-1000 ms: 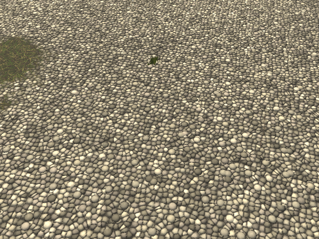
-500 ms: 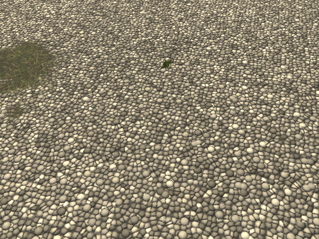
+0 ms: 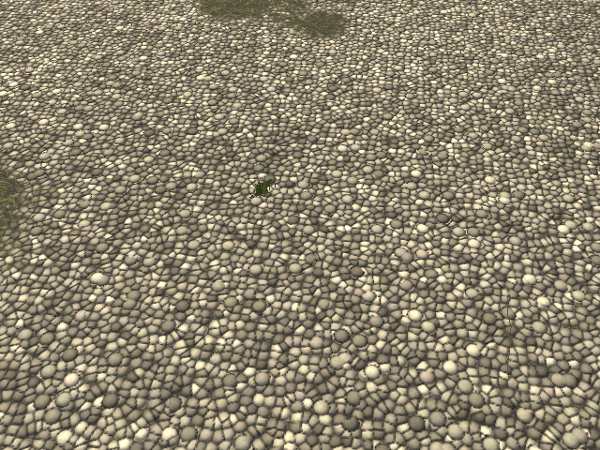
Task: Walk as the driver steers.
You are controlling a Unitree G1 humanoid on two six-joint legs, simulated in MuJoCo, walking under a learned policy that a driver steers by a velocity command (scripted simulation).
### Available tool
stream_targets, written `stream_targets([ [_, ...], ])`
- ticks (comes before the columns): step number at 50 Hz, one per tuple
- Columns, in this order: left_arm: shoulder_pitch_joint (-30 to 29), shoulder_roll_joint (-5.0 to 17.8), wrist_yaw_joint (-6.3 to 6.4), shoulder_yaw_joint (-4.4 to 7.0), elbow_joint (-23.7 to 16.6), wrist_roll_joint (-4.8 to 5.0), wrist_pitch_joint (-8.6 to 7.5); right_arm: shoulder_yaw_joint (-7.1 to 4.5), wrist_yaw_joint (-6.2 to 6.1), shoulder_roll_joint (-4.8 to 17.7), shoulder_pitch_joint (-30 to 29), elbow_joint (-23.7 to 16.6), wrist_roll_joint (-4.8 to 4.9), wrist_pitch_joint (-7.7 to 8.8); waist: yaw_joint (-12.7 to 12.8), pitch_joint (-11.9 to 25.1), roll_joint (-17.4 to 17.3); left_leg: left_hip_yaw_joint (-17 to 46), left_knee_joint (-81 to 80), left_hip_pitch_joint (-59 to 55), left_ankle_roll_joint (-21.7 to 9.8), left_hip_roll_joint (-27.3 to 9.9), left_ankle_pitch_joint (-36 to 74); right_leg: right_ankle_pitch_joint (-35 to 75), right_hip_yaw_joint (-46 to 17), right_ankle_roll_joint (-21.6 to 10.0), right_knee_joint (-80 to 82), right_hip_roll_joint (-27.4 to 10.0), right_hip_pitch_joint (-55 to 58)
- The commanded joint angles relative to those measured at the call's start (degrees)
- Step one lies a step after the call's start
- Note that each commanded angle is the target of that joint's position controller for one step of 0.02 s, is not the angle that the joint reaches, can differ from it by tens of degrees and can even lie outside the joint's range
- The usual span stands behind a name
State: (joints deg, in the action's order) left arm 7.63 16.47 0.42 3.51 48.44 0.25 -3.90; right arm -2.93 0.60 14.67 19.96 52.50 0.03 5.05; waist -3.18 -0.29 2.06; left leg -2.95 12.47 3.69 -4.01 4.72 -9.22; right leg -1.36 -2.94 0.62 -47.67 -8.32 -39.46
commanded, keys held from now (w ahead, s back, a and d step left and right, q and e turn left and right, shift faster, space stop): w+e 0.56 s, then e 0.06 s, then no key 0.38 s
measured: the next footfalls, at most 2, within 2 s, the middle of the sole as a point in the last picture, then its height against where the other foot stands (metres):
right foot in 0.22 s outside the picture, level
left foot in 0.72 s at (317, 401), level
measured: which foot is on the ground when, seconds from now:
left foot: down 0.00-0.24, up 0.26-0.70, down 0.72-1.00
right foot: up 0.00-0.20, down 0.22-0.72, up 0.74-1.00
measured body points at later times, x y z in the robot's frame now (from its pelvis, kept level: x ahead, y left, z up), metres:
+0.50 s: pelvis +0.28 -0.09 +0.00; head +0.31 -0.12 +0.45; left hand +0.39 +0.17 -0.11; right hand +0.39 -0.39 -0.10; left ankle +0.44 +0.07 -0.68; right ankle +0.26 -0.16 -0.75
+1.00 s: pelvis +0.49 -0.09 -0.01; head +0.52 -0.10 +0.44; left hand +0.70 +0.11 -0.13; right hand +0.51 -0.37 -0.13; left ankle +0.59 -0.03 -0.75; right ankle +0.45 -0.24 -0.73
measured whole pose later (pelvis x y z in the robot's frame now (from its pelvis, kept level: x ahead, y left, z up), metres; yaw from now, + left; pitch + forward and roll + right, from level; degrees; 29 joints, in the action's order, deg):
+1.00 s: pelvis +0.49 -0.09 -0.01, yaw -23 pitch +0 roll +1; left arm 12.4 16.0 2.4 2.8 42.4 -0.1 1.7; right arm -1.1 1.1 13.1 7.2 49.4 -1.0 2.3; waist -1.0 -3.6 1.4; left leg -1.2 24.7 18.7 -2.6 2.2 -6.5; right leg -19.7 -4.3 3.2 -40.2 -2.1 -21.7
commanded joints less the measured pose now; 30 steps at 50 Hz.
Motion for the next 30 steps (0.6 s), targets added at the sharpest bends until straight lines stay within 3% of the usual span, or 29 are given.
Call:
stream_targets([
  [1,-3.3,1.7,-0.71,-0.12,-3.2,0.27,-0.79,-1.91,-0.93,9.9,-3.0,-3.3,0.38,0.8,0.9,-3.9,-4.3,7.0,-8.5,5.7,-8.1,-15.6,3.0,7.9,1.6,0.5,8.5,0.9,2.7],
  [5,-8.8,1.9,-2.07,-0.63,-6.1,1.03,-0.84,-2.15,-0.96,10.3,0.6,-0.7,0.51,0.07,-1.2,-4.8,-4.0,3.9,-6.2,-2.9,-7.1,-18.5,5.0,5.7,1.6,-1.2,13.8,2.1,1.1],
  [8,-9.7,3.1,-3.24,-0.47,-8.0,1.1,-0.87,-2.61,-1.05,11.0,0.5,-0.1,0.65,-1.04,-0.6,-4.5,-4.9,2.3,-1.7,-9.2,-5.5,-20.6,11.9,-2.2,2.6,-4.0,15.7,3.6,1.1],
  [9,-7.8,4.0,-3.45,-0.07,-8.1,1.01,-0.86,-2.78,-1.14,11.6,-0.4,-0.4,0.68,-1.4,0.7,-3.0,-5.8,1.2,1.9,-10.0,-4.7,-20.5,21.0,-4.9,4.1,-5.0,16.0,5.1,4.6],
  [10,-2.9,5.4,-3.48,0.8,-7.2,0.88,-0.8,-2.85,-1.3,12.0,-1.7,-0.8,0.63,-1.86,3.6,0.4,-6.3,-0.7,8.9,-9.7,-3.6,-19.5,32.6,-5.5,6.3,-6.3,16.9,7.4,12.0],
  [11,6.2,8.2,-3.18,2.57,-4.6,0.92,-0.69,-2.46,-1.67,11.1,-1.8,-1.5,0.25,-2.4,7.5,5.8,-5.1,-3.8,21.1,-6.3,-1.7,-16.7,39.1,-4.5,7.5,-7.9,18.0,10.2,24.4],
  [12,16.4,13.5,-2.45,4.44,-2.8,0.97,-0.32,-1.39,-2.18,9.4,-0.9,-3.5,-1.09,-2.26,10.6,13.0,2.1,-5.8,40.2,7.5,0.9,-13.8,25.1,-2.8,-6.7,-11.9,17.4,1.3,42.3],
  [13,17.5,17.4,-2.74,5.04,-2.5,1.35,-0.4,1.1,-1.08,1.6,4.2,-5.0,-1.83,-0.5,5.8,18.4,16.0,-1.1,57.9,32.5,4.4,-1.5,-19.5,-16.6,-37.9,-22.0,25.7,-10.4,60.4],
  [14,18.1,11.2,-2.76,3.34,-3.3,1.19,-0.61,-0.04,-0.35,7.5,-0.5,-4.6,0.16,1.59,9.0,19.0,8.6,8.4,63.6,39.0,3.0,-3.6,-22.1,-21.5,-41.5,-20.5,30.9,-10.5,61.8],
  [15,14.9,9.4,-2.49,2.8,-4.0,0.59,-0.83,-0.65,0.12,9.8,-5.7,-6.4,1.97,2.95,9.0,11.5,6.3,8.2,63.3,42.6,1.7,-6.2,-16.7,-17.0,-33.5,-18.2,31.4,-8.7,55.9],
  [16,11.2,8.8,-2.34,2.6,-5.3,0.31,-0.92,-0.45,-0.17,9.3,-8.0,-6.8,1.64,3.59,7.4,7.9,0.4,7.8,60.1,40.9,1.3,-8.6,-12.1,-10.9,-27.5,-17.1,31.7,-6.6,48.5],
  [17,8.2,7.4,-2.24,2.19,-6.3,0.04,-0.84,-0.82,-0.49,9.4,-9.1,-6.8,0.45,3.6,5.6,4.9,-1.8,7.7,55.2,37.9,1.8,-10.2,-9.4,-4.9,-22.9,-16.5,32.7,-4.9,41.4],
  [18,6.5,6.1,-2.09,1.71,-7.1,-0.58,-0.87,-1.1,-0.57,9.4,-8.7,-6.9,-0.06,3.06,3.7,4.3,-0.5,8.3,52.7,34.0,2.1,-11.3,-7.7,-0.7,-20.5,-16.3,34.1,-3.5,36.9],
  [21,6.9,7.1,-1.33,2.06,-7.6,0.24,-0.97,-1.08,-0.81,7.6,-8.7,-7.4,-0.86,1.31,2.3,2.3,0.4,7.1,45.4,32.1,4.9,-10.9,-5.0,4.6,-16.1,-17.1,36.6,-1.6,30.9],
  [23,9.0,8.6,-0.48,2.55,-7.3,0.49,-0.88,-0.88,-1.01,6.8,-13.2,-9.1,-1.03,0.9,3.3,0.3,0.2,6.6,37.6,33.7,6.6,-10.0,1.2,5.3,-14.0,-16.5,37.4,-0.5,29.0],
  [27,12.0,8.9,0.41,2.74,-6.5,0.8,-0.27,-0.26,-0.42,5.1,-21.2,-11.5,-0.47,1.44,6.2,-0.8,2.2,5.8,21.6,27.9,7.1,-6.5,15.0,-0.3,-11.0,-12.8,36.6,3.1,25.5],
  [30,14.4,9.0,0.63,2.93,-5.3,1.02,0.44,-0.47,0.01,6.0,-24.7,-13.4,-0.3,1.86,7.0,-1.4,3.0,6.3,16.4,25.2,6.3,-4.4,16.8,4.1,-13.1,-11.2,32.6,2.7,27.5],
])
